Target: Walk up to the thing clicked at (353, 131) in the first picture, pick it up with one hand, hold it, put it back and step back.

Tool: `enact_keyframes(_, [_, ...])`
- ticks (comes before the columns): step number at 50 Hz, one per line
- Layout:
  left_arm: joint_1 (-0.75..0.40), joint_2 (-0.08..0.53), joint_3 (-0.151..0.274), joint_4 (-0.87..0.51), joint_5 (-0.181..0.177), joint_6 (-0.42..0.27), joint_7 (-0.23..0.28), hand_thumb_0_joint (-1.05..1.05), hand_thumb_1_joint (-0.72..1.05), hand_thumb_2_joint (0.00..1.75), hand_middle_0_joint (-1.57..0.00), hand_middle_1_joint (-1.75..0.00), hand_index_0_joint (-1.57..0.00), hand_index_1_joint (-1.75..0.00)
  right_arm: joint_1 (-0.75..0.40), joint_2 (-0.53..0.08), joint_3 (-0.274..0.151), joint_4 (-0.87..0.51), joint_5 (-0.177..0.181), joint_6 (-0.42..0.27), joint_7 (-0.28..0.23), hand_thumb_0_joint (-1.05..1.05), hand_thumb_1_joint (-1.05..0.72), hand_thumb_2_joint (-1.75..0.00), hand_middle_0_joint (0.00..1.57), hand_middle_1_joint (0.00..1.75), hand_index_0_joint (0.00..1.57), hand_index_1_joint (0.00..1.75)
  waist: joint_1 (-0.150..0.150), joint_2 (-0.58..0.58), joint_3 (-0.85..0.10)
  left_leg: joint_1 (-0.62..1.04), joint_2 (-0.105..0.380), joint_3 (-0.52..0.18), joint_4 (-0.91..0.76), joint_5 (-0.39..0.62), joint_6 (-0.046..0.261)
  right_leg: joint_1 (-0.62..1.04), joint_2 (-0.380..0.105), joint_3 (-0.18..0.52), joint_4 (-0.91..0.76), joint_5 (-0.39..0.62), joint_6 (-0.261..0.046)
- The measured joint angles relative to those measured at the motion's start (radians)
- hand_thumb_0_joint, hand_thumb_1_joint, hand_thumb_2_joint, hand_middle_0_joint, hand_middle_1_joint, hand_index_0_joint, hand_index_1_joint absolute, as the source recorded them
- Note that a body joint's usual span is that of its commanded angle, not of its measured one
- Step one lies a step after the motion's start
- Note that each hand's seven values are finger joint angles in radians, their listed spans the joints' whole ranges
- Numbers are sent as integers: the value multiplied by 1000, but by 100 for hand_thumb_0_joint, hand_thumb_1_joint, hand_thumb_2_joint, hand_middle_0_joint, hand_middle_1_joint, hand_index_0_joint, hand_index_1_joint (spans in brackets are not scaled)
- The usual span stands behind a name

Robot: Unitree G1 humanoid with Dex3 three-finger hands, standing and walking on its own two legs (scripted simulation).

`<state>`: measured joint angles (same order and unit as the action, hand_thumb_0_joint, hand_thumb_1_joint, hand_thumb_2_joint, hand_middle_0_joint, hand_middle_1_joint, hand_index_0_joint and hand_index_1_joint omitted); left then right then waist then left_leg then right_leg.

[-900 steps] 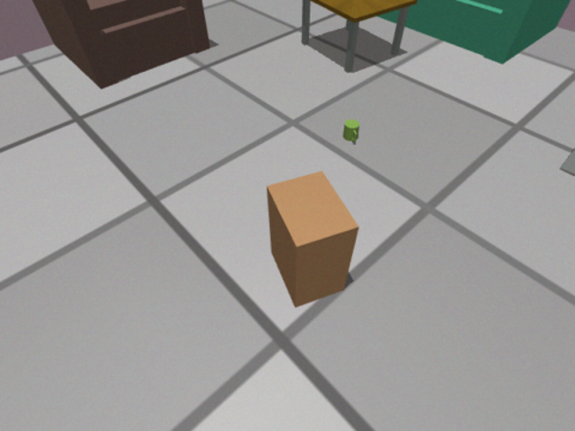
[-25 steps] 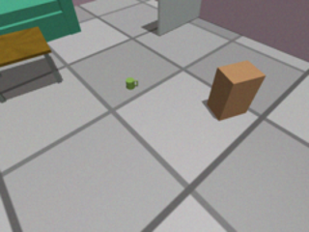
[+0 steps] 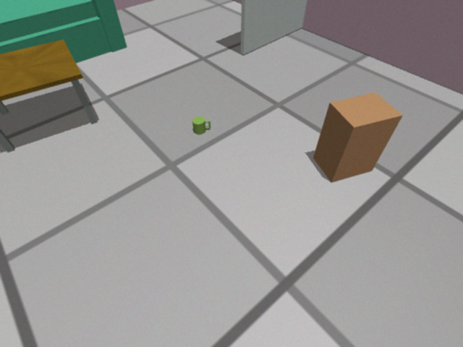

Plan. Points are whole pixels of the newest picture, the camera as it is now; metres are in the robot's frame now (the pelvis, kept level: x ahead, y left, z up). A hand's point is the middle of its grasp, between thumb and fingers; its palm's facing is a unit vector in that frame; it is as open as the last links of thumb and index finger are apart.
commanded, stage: stand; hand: left
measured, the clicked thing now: (201, 125) +1.54 +0.23 -0.74
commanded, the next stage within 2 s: walk up in 1.32 s
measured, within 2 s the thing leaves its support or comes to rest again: neither
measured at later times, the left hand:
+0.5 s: hand out of the picture +0.07 +0.25 -0.16, palm faces -0.03 -0.94 -0.34, open 7.4 cm
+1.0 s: hand out of the picture +0.07 +0.25 -0.16, palm faces -0.03 -0.94 -0.34, open 7.4 cm
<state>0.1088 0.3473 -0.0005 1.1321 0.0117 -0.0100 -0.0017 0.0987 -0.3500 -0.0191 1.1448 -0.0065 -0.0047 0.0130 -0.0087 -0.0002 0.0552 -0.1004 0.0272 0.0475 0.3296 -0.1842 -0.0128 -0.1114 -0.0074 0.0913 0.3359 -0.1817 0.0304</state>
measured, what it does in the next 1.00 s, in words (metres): stands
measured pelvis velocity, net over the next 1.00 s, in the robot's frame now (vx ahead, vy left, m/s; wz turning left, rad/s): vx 0.00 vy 0.00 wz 0.02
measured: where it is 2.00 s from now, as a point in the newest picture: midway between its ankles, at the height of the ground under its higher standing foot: outside the picture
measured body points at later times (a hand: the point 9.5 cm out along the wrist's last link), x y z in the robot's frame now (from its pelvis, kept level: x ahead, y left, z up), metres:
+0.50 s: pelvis +0.00 +0.00 +0.00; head +0.01 +0.00 +0.45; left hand +0.07 +0.30 -0.13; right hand +0.07 -0.31 -0.13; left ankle +0.00 +0.13 -0.75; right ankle +0.00 -0.14 -0.75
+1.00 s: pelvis +0.00 +0.00 +0.00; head +0.01 +0.00 +0.45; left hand +0.07 +0.30 -0.13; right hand +0.08 -0.30 -0.13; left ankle +0.00 +0.13 -0.75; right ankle +0.00 -0.14 -0.75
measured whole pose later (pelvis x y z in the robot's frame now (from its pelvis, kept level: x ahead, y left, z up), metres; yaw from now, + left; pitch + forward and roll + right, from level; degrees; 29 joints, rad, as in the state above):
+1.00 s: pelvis +0.00 +0.00 +0.00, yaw +1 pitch -2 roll +0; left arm 0.12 0.35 -0.01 1.12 0.01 -0.01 0.00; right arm 0.11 -0.35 -0.01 1.14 -0.01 -0.01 0.01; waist -0.01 0.00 0.06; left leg -0.11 0.02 0.03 0.34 -0.19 -0.01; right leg -0.10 -0.01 0.08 0.33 -0.18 0.03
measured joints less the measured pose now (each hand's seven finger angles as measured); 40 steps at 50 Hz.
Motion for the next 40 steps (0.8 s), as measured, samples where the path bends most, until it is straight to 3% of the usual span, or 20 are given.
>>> enact_keyframes(40, [7, 6, -5, -16, 1, -2, 0, 1, 91, 89, -20, -30, -20, -30, 7, -3, 5, -9, 1, 0, 0, 1, -90, -90, 20, 30, 21, 30, 1, -4, 1, -4, -1, -16, 4, 0, -1, 9, -2, -16, -9, 1, -1])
